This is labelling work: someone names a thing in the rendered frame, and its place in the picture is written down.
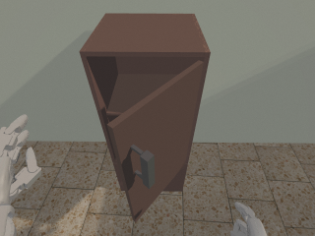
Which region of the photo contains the robot right hand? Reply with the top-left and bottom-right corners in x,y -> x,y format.
230,202 -> 268,236

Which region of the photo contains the handle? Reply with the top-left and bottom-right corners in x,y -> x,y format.
131,144 -> 156,189

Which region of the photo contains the robot left hand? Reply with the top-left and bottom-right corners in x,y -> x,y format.
0,114 -> 41,205

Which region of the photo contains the cupboard door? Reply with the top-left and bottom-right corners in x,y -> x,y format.
107,60 -> 204,222

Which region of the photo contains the robot left forearm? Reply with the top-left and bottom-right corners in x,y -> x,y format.
0,204 -> 17,236

